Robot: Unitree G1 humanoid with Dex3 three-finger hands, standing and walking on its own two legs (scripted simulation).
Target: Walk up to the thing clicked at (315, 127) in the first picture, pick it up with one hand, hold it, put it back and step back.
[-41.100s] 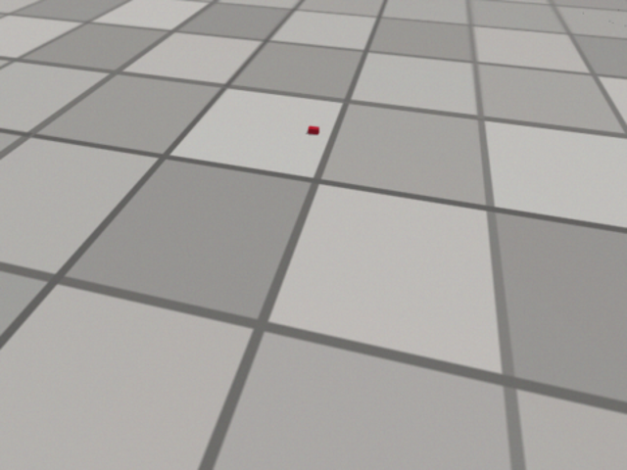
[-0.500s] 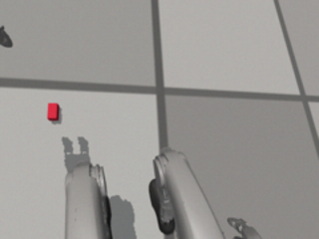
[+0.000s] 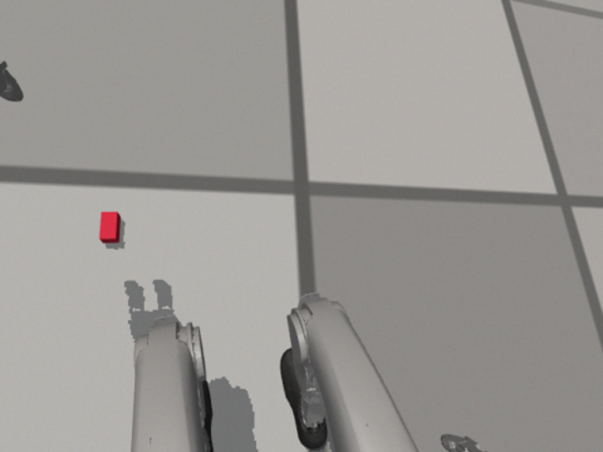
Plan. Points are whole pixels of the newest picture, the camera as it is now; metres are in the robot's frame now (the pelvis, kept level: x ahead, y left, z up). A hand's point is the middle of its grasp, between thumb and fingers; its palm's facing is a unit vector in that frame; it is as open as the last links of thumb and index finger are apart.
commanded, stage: go down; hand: left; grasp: from above
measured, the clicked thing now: (110, 227) +0.55 +0.27 -0.46
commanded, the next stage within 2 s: approach in 1.22 s
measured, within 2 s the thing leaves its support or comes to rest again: neither
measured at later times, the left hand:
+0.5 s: hand out of the picture +0.51 +0.33 -0.02, palm faces -0.45 -0.01 -0.89, open 14.4 cm
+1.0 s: hand out of the picture +0.52 +0.33 +0.00, palm faces -0.45 -0.01 -0.89, open 14.4 cm
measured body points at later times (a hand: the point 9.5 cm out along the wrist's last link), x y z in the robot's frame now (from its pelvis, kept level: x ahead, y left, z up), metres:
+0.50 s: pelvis +0.01 +0.00 +0.03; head +0.21 +0.07 +0.42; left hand +0.53 +0.32 +0.03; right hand +0.05 -0.26 -0.08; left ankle +0.09 +0.11 -0.44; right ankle +0.10 -0.13 -0.44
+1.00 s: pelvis +0.01 +0.00 +0.04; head +0.22 +0.07 +0.43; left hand +0.54 +0.33 +0.05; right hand +0.05 -0.26 -0.07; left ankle +0.09 +0.11 -0.44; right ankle +0.10 -0.13 -0.44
